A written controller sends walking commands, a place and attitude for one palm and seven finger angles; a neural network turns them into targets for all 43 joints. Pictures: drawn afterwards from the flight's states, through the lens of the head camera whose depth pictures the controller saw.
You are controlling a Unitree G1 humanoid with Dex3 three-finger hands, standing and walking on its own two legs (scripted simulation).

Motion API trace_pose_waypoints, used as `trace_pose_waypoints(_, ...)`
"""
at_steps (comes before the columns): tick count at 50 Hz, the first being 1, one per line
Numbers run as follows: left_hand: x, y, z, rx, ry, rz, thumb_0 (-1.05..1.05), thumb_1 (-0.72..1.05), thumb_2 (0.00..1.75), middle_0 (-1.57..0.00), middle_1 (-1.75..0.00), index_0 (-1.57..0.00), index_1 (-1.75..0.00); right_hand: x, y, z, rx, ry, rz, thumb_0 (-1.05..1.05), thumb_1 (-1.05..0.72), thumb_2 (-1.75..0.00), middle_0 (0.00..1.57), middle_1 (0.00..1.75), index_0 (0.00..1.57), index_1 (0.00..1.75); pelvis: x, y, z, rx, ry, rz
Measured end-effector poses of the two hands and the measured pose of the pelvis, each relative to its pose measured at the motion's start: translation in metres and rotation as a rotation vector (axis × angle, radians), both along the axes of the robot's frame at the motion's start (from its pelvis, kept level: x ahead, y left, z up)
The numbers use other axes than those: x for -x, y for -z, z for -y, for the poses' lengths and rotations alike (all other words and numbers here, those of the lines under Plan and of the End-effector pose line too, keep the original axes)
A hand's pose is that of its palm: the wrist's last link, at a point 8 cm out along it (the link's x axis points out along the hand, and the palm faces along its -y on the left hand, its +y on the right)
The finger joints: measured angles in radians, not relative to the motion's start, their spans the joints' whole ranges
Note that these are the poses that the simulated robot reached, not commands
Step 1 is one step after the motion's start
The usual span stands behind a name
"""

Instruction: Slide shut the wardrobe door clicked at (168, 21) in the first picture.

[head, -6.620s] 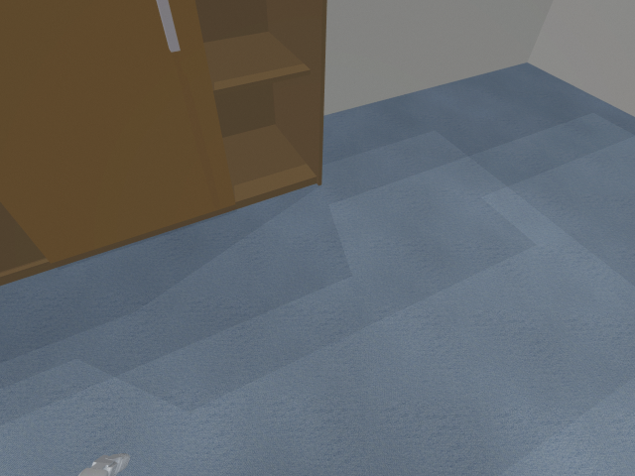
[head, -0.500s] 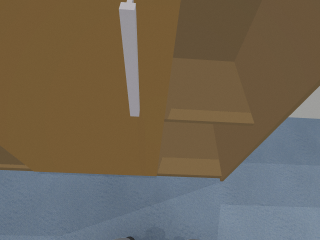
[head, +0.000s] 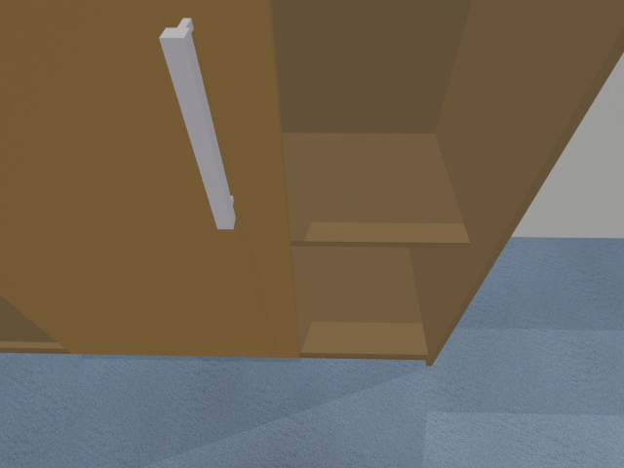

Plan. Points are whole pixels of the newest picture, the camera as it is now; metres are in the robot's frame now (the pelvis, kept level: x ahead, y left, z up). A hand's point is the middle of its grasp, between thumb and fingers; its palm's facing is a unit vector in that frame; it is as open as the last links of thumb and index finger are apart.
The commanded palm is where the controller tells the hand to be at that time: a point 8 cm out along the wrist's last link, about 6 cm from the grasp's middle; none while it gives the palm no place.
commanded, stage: come to a stop and stand still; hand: left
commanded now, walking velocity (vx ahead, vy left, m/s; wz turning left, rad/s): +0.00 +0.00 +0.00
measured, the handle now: (209, 140) +0.52 +0.18 +0.15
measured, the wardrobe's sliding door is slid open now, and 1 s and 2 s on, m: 0.42 0.42 0.42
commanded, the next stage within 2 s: look again from close up in 0.84 s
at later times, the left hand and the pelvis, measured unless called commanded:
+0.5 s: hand out of the picture -0.01 +0.21 -0.18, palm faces +0.06 -0.98 -0.20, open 7.4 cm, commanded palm none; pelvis -0.01 +0.04 -0.01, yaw +0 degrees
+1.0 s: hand out of the picture -0.01 +0.22 -0.18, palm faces +0.02 -0.98 -0.19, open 7.4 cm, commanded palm none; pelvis +0.00 +0.05 +0.00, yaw +0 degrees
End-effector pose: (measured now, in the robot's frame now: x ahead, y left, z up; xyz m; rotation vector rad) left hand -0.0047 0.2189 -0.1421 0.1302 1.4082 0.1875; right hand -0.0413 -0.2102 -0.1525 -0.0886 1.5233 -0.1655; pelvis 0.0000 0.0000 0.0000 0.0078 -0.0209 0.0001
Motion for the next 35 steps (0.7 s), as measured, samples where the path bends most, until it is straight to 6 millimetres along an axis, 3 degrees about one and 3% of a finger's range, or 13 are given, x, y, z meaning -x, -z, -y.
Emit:
trace_pose_waypoints(7,0.021,0.001,0.012,0.029,-0.018,-0.039,0.0,0.92,0.9,-0.2,-0.3,-0.2,-0.3,-0.017,0.0,-0.001,-0.002,-0.011,0.052,0.01,-0.91,-0.9,0.2,0.3,0.2,0.3,0.002,-0.001,0.0,0.003,0.001,0.013)
trace_pose_waypoints(13,0.027,0.0,0.01,0.02,-0.018,-0.032,0.0,0.91,0.9,-0.2,-0.3,-0.2,-0.3,-0.032,0.0,-0.001,0.007,-0.034,0.091,0.01,-0.92,-0.9,0.2,0.3,0.2,0.3,0.003,-0.001,-0.005,0.01,0.005,0.001)
trace_pose_waypoints(22,0.018,0.007,-0.025,0.004,0.0,0.03,0.0,0.91,0.9,-0.2,-0.3,-0.2,-0.3,-0.053,-0.002,-0.015,0.043,-0.057,0.217,0.02,-0.94,-0.9,0.2,0.3,0.19,0.3,0.008,0.006,-0.031,0.018,-0.005,0.002)
trace_pose_waypoints(29,0.002,0.005,-0.05,-0.005,0.028,0.076,0.0,0.91,0.9,-0.2,-0.3,-0.2,-0.3,-0.047,-0.008,-0.029,0.046,-0.07,0.213,0.02,-0.95,-0.9,0.2,0.3,0.2,0.3,0.01,0.004,-0.045,0.01,0.003,-0.003)
trace_pose_waypoints(35,0.001,0.004,-0.061,-0.006,0.043,0.061,0.0,0.91,0.9,-0.2,-0.3,-0.2,-0.3,-0.036,-0.01,-0.038,0.038,-0.066,0.174,0.01,-0.93,-0.9,0.2,0.3,0.2,0.3,0.01,0.002,-0.051,0.005,0.006,-0.012)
